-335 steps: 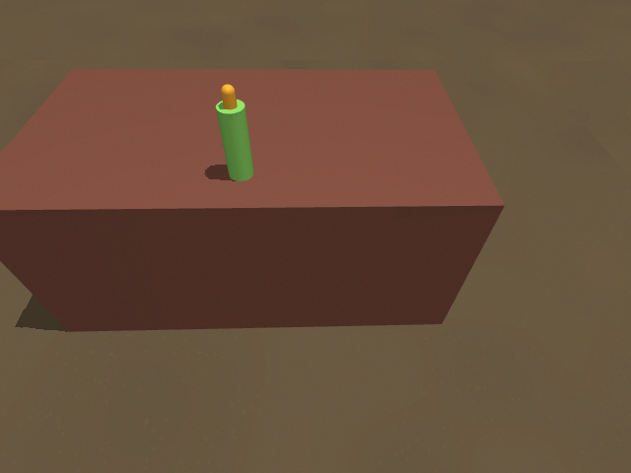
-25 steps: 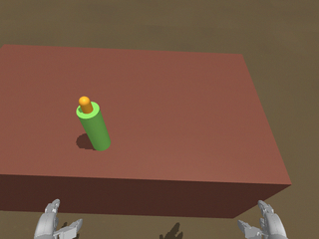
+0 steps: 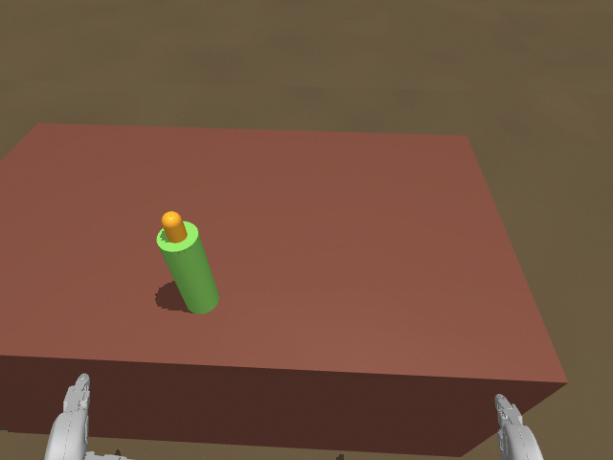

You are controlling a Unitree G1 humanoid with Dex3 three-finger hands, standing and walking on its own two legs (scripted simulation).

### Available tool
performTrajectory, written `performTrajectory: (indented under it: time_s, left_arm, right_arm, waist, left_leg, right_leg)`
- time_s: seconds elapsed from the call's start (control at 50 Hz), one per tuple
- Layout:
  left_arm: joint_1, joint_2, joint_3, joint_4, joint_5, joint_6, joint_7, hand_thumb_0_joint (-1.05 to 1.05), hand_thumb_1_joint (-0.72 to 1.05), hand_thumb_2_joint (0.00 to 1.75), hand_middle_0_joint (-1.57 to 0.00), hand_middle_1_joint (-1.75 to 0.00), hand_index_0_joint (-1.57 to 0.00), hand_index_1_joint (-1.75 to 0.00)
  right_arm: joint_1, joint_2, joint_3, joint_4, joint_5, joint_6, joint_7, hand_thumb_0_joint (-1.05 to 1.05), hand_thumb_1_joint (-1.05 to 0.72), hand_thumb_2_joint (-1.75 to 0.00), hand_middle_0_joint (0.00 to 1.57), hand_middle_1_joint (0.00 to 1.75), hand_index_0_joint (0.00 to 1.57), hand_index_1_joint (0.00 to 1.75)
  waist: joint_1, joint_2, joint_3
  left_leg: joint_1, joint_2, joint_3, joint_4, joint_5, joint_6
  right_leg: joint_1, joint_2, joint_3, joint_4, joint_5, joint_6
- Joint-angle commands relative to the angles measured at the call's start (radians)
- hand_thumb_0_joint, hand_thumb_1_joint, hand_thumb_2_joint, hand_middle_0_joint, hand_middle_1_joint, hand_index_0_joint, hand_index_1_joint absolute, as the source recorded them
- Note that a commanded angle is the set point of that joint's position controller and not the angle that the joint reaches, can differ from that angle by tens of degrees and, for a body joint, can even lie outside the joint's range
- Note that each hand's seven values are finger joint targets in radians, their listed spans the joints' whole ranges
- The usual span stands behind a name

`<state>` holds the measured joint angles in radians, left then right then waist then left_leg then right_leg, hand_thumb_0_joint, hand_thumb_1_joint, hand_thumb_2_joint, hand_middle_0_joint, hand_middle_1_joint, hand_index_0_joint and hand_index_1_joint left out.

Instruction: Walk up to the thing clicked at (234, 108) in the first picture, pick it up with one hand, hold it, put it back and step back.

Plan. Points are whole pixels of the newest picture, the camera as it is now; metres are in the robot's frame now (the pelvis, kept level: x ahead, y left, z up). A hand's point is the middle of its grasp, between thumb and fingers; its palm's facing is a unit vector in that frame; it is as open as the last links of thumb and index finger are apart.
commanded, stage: rise first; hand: left
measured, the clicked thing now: (188, 262) +0.45 +0.23 -0.06
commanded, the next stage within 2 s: go down in 0.60 s
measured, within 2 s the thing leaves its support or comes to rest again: neither
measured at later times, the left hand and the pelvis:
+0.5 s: hand (107, 436) +0.17 +0.25 -0.03, palm faces +0.28 -0.90 -0.34, open 17.5 cm; pelvis -0.01 +0.00 +0.00, yaw +0 degrees
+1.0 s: hand (80, 397) +0.21 +0.29 -0.01, palm faces +0.35 -0.90 -0.25, open 17.6 cm; pelvis -0.02 +0.00 -0.01, yaw +1 degrees
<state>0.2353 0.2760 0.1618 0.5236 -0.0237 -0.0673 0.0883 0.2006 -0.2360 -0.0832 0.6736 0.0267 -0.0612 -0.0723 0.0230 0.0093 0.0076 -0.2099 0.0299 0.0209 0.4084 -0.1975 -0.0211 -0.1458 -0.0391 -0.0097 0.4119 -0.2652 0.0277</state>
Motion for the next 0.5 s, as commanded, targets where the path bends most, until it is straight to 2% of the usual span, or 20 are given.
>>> performTrajectory:
  time_s: [0.0, 0.06, 0.08, 0.1, 0.12, 0.14, 0.16, 0.18, 0.2, 0.22, 0.26, 0.3, 0.32, 0.34, 0.36, 0.38, 0.42, 0.44, 0.46, 0.48]
  left_arm:
    - [-0.05, 0.193, 0.079, -0.217, -0.01, -0.052, 0.006, 0.0, -0.52, 0.03, -0.03, -0.04, -0.03, -0.04]
    - [-0.033, 0.195, 0.086, -0.249, -0.011, -0.055, 0.0, 0.0, -0.53, 0.04, -0.03, -0.04, -0.03, -0.04]
    - [-0.031, 0.174, 0.07, -0.264, -0.014, -0.057, -0.005, 0.0, -0.53, 0.04, -0.03, -0.05, -0.03, -0.05]
    - [-0.024, 0.19, 0.089, -0.272, -0.013, -0.057, -0.003, 0.0, -0.53, 0.04, -0.03, -0.04, -0.03, -0.04]
    - [-0.025, 0.196, 0.096, -0.293, -0.014, -0.059, -0.002, 0.0, -0.53, 0.04, -0.03, -0.04, -0.03, -0.04]
    - [-0.021, 0.168, 0.074, -0.301, -0.013, -0.061, -0.006, 0.0, -0.54, 0.04, -0.03, -0.05, -0.03, -0.05]
    - [-0.013, 0.176, 0.08, -0.313, -0.015, -0.064, -0.006, 0.0, -0.53, 0.04, -0.03, -0.04, -0.03, -0.04]
    - [-0.028, 0.197, 0.094, -0.334, -0.017, -0.067, -0.004, 0.0, -0.54, 0.04, -0.03, -0.04, -0.03, -0.05]
    - [-0.014, 0.197, 0.102, -0.325, -0.016, -0.067, -0.005, 0.0, -0.54, 0.04, -0.04, -0.04, -0.03, -0.04]
    - [-0.005, 0.183, 0.086, -0.34, -0.016, -0.069, -0.008, 0.0, -0.54, 0.04, -0.04, -0.05, -0.04, -0.05]
    - [-0.005, 0.201, 0.109, -0.379, -0.016, -0.078, -0.006, 0.0, -0.55, 0.05, -0.04, -0.05, -0.03, -0.05]
    - [0.006, 0.189, 0.099, -0.398, -0.017, -0.082, -0.008, 0.0, -0.55, 0.05, -0.04, -0.05, -0.04, -0.05]
    - [0.027, 0.171, 0.084, -0.391, -0.016, -0.084, -0.011, 0.0, -0.55, 0.05, -0.04, -0.05, -0.04, -0.05]
    - [0.029, 0.179, 0.098, -0.397, -0.016, -0.086, -0.01, 0.0, -0.55, 0.05, -0.04, -0.05, -0.04, -0.05]
    - [0.029, 0.192, 0.112, -0.414, -0.016, -0.088, -0.008, 0.0, -0.56, 0.05, -0.04, -0.05, -0.04, -0.06]
    - [0.017, 0.2, 0.112, -0.426, -0.017, -0.093, -0.007, 0.0, -0.56, 0.05, -0.04, -0.05, -0.04, -0.06]
    - [0.045, 0.182, 0.106, -0.423, -0.014, -0.098, -0.011, 0.0, -0.56, 0.05, -0.04, -0.05, -0.04, -0.06]
    - [0.037, 0.163, 0.086, -0.443, -0.016, -0.103, -0.015, 0.0, -0.57, 0.06, -0.04, -0.05, -0.03, -0.06]
    - [0.043, 0.189, 0.115, -0.445, -0.017, -0.104, -0.01, 0.0, -0.56, 0.06, -0.04, -0.05, -0.03, -0.05]
    - [0.026, 0.199, 0.122, -0.46, -0.016, -0.108, -0.008, 0.0, -0.57, 0.06, -0.04, -0.05, -0.04, -0.06]
  right_arm:
    - [-0.052, -0.16, -0.048, -0.201, 0.002, -0.044, -0.008, 0.0, 0.57, -0.03, 0.05, 0.05, 0.05, 0.05]
    - [-0.018, -0.13, -0.04, -0.148, 0.002, -0.039, -0.003, 0.0, 0.56, -0.03, 0.05, 0.05, 0.05, 0.05]
    - [-0.041, -0.132, -0.037, -0.18, 0.001, -0.045, 0.0, 0.0, 0.56, -0.04, 0.05, 0.05, 0.05, 0.05]
    - [-0.043, -0.151, -0.054, -0.173, -0.002, -0.048, -0.002, 0.0, 0.56, -0.04, 0.05, 0.05, 0.05, 0.05]
    - [-0.056, -0.151, -0.048, -0.201, 0.0, -0.048, 0.0, 0.0, 0.56, -0.04, 0.05, 0.05, 0.05, 0.05]
    - [-0.046, -0.125, -0.032, -0.195, -0.001, -0.049, 0.003, 0.0, 0.56, -0.04, 0.05, 0.05, 0.05, 0.05]
    - [-0.044, -0.132, -0.041, -0.188, 0.0, -0.05, 0.003, 0.0, 0.57, -0.03, 0.05, 0.05, 0.05, 0.05]
    - [-0.064, -0.168, -0.062, -0.218, -0.002, -0.054, -0.001, 0.0, 0.56, -0.04, 0.05, 0.05, 0.05, 0.05]
    - [-0.039, -0.164, -0.059, -0.199, -0.005, -0.053, -0.002, 0.0, 0.55, -0.04, 0.05, 0.05, 0.05, 0.05]
    - [-0.04, -0.12, -0.029, -0.17, -0.003, -0.053, 0.003, 0.0, 0.55, -0.04, 0.05, 0.05, 0.05, 0.05]
    - [-0.066, -0.129, -0.04, -0.173, -0.006, -0.058, 0.003, 0.0, 0.55, -0.04, 0.05, 0.05, 0.05, 0.05]
    - [-0.084, -0.15, -0.046, -0.208, -0.007, -0.062, 0.001, 0.0, 0.55, -0.04, 0.05, 0.05, 0.05, 0.05]
    - [-0.059, -0.14, -0.053, -0.168, -0.008, -0.061, 0.002, 0.0, 0.54, -0.04, 0.05, 0.05, 0.05, 0.05]
    - [-0.039, -0.118, -0.037, -0.125, -0.008, -0.058, 0.005, 0.0, 0.55, -0.04, 0.05, 0.05, 0.05, 0.05]
    - [-0.078, -0.144, -0.054, -0.167, -0.008, -0.062, 0.004, 0.0, 0.54, -0.04, 0.05, 0.05, 0.05, 0.05]
    - [-0.116, -0.181, -0.071, -0.222, -0.009, -0.068, 0.0, 0.0, 0.54, -0.05, 0.05, 0.05, 0.05, 0.05]
    - [-0.048, -0.11, -0.032, -0.128, -0.009, -0.061, 0.005, 0.0, 0.54, -0.05, 0.05, 0.05, 0.05, 0.05]
    - [-0.079, -0.132, -0.046, -0.179, -0.01, -0.068, 0.004, 0.0, 0.54, -0.05, 0.05, 0.05, 0.05, 0.05]
    - [-0.078, -0.169, -0.079, -0.176, -0.012, -0.071, -0.003, 0.0, 0.54, -0.05, 0.05, 0.05, 0.05, 0.05]
    - [-0.096, -0.173, -0.062, -0.207, -0.012, -0.073, -0.004, 0.0, 0.54, -0.05, 0.05, 0.05, 0.05, 0.05]
  waist:
    - [-0.007, 0.0, -0.103]
    - [-0.001, 0.025, -0.054]
    - [-0.004, 0.011, -0.051]
    - [-0.001, 0.022, -0.07]
    - [-0.001, 0.015, -0.074]
    - [0.0, 0.01, -0.07]
    - [0.001, 0.03, -0.06]
    - [-0.009, 0.011, -0.063]
    - [-0.004, 0.001, -0.057]
    - [0.005, 0.024, -0.045]
    - [0.011, 0.038, -0.055]
    - [0.006, -0.005, -0.051]
    - [0.007, 0.015, -0.038]
    - [0.015, 0.036, -0.029]
    - [0.017, 0.025, -0.053]
    - [0.004, 0.0, -0.067]
    - [0.016, 0.02, -0.037]
    - [0.004, 0.0, -0.047]
    - [0.003, 0.011, -0.06]
    - [0.0, -0.007, -0.07]
  left_leg:
    - [0.108, -0.023, 0.047, -0.038, 0.222, 0.021]
    - [0.099, -0.027, 0.048, -0.054, 0.176, 0.022]
    - [0.101, -0.023, 0.047, -0.057, 0.161, 0.022]
    - [0.11, -0.021, 0.045, -0.057, 0.18, 0.021]
    - [0.113, -0.019, 0.042, -0.061, 0.186, 0.02]
    - [0.112, -0.016, 0.041, -0.063, 0.175, 0.02]
    - [0.114, -0.016, 0.042, -0.068, 0.171, 0.018]
    - [0.12, -0.018, 0.042, -0.067, 0.167, 0.02]
    - [0.117, -0.019, 0.041, -0.067, 0.158, 0.022]
    - [0.113, -0.023, 0.046, -0.065, 0.16, 0.023]
    - [0.116, -0.022, 0.046, -0.07, 0.148, 0.022]
    - [0.118, -0.021, 0.042, -0.075, 0.131, 0.025]
    - [0.113, -0.022, 0.046, -0.076, 0.117, 0.025]
    - [0.113, -0.022, 0.044, -0.08, 0.123, 0.023]
    - [0.115, -0.019, 0.04, -0.079, 0.134, 0.021]
    - [0.123, -0.017, 0.038, -0.08, 0.128, 0.023]
    - [0.12, -0.024, 0.044, -0.077, 0.136, 0.026]
    - [0.129, -0.021, 0.044, -0.079, 0.122, 0.027]
    - [0.135, -0.021, 0.042, -0.079, 0.135, 0.026]
    - [0.144, -0.019, 0.04, -0.076, 0.155, 0.027]
  right_leg:
    - [0.001, 0.028, -0.038, -0.062, 0.265, -0.025]
    - [-0.022, 0.025, -0.04, -0.077, 0.22, -0.028]
    - [-0.017, 0.029, -0.042, -0.079, 0.204, -0.028]
    - [-0.007, 0.03, -0.044, -0.076, 0.22, -0.03]
    - [0.001, 0.033, -0.047, -0.076, 0.222, -0.032]
    - [0.003, 0.037, -0.047, -0.077, 0.209, -0.031]
    - [0.001, 0.036, -0.046, -0.078, 0.206, -0.034]
    - [0.001, 0.035, -0.047, -0.085, 0.2, -0.03]
    - [-0.002, 0.035, -0.047, -0.089, 0.193, -0.03]
    - [0.002, 0.029, -0.045, -0.092, 0.197, -0.029]
    - [0.004, 0.03, -0.045, -0.093, 0.18, -0.031]
    - [0.006, 0.033, -0.047, -0.1, 0.16, -0.029]
    - [0.0, 0.032, -0.045, -0.103, 0.151, -0.031]
    - [-0.002, 0.031, -0.046, -0.099, 0.154, -0.033]
    - [0.015, 0.034, -0.048, -0.099, 0.16, -0.033]
    - [0.018, 0.037, -0.048, -0.1, 0.154, -0.032]
    - [0.011, 0.028, -0.045, -0.104, 0.166, -0.029]
    - [0.011, 0.032, -0.043, -0.106, 0.152, -0.027]
    - [0.013, 0.031, -0.044, -0.101, 0.168, -0.028]
    - [0.021, 0.033, -0.049, -0.101, 0.183, -0.027]
